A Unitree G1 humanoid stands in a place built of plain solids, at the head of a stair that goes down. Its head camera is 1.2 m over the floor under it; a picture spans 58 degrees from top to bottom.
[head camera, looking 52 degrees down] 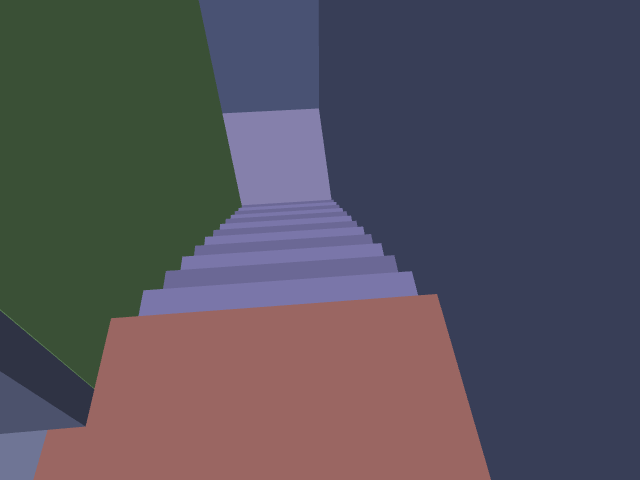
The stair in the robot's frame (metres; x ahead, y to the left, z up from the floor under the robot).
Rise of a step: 0.19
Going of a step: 0.22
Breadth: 1.02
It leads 5 degrees to the left of straight ahead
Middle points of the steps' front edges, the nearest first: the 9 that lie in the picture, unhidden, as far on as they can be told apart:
0.68 0.13 0.00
0.89 0.15 -0.19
1.11 0.17 -0.39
1.33 0.19 -0.58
1.55 0.21 -0.78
1.77 0.23 -0.97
1.99 0.25 -1.17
2.20 0.26 -1.36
2.42 0.28 -1.56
